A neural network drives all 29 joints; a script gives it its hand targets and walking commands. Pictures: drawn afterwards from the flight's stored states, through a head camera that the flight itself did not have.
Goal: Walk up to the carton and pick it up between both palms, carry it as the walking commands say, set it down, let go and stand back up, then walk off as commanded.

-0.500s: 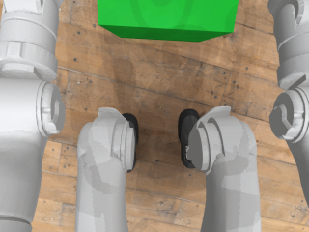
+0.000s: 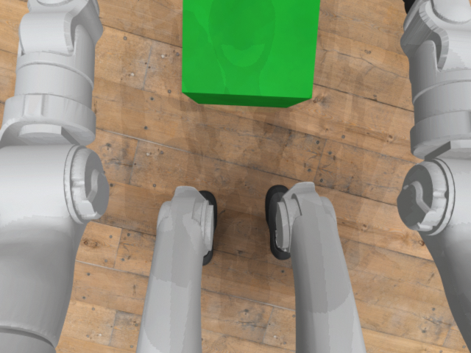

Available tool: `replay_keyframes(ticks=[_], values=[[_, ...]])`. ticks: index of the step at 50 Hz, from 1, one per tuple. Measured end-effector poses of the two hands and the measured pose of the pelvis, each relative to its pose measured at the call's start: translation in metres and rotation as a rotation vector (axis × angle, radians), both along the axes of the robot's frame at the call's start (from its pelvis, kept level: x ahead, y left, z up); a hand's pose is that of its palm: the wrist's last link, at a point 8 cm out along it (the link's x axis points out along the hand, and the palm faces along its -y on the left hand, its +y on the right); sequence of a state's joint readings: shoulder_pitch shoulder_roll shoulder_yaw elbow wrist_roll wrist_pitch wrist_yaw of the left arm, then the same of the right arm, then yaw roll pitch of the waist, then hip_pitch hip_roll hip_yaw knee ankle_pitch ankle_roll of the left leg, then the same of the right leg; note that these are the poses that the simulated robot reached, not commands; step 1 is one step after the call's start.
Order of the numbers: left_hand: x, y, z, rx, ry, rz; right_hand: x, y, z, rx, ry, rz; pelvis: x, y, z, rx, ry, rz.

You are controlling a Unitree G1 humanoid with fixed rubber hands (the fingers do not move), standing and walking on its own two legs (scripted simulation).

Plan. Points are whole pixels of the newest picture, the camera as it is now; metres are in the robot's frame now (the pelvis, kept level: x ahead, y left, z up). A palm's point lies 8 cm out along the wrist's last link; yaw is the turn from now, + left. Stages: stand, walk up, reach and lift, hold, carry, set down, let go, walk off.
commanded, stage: set down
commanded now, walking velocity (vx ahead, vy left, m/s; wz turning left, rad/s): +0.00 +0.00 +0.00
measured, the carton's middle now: (247, 45) +0.57 -0.02 -0.37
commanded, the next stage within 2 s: let go in 0.68 s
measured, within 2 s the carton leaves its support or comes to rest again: neither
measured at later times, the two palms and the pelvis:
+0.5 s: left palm out of the picture +0.58 +0.19 +0.05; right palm out of the picture +0.55 -0.23 +0.05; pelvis +0.02 +0.00 +0.15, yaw +0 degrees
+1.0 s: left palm out of the picture +0.50 +0.20 +0.09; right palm out of the picture +0.48 -0.24 +0.09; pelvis +0.06 +0.00 +0.21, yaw +0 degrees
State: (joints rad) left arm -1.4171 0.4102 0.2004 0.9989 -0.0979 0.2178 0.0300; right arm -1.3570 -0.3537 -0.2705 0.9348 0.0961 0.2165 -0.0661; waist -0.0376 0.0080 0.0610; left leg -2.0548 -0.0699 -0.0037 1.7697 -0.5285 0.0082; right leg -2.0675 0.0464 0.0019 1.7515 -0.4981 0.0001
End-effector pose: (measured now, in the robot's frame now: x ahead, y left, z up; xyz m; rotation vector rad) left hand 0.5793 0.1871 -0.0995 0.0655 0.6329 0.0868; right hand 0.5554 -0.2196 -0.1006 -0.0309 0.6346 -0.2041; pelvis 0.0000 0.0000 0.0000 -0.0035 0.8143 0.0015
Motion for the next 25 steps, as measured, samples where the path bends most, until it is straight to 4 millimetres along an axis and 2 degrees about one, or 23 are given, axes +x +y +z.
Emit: replay_keyframes(ticks=[12, 25], values=[[0.0, 0.004, 0.068, -0.001, 0.002, -0.006, -0.002, -0.006, 0.068, 0.006, 0.002, -0.005, 0.009, 0.002, 0.067, -0.005, 0.021, 0.004], [0.0, 0.006, 0.151, -0.007, -0.002, -0.016, -0.004, -0.01, 0.15, 0.019, -0.007, 0.008, 0.024, 0.002, 0.145, -0.001, 0.007, 0.001]])
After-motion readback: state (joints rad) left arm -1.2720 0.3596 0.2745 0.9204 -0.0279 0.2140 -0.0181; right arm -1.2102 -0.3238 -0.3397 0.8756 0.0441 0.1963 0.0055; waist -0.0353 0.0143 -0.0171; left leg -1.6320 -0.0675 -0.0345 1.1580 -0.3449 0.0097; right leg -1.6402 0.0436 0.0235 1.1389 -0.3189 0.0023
